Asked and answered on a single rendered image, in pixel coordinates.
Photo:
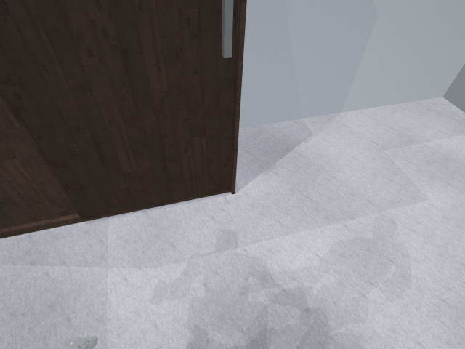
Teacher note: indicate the wardrobe door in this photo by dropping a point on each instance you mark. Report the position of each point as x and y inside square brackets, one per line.
[129, 103]
[28, 190]

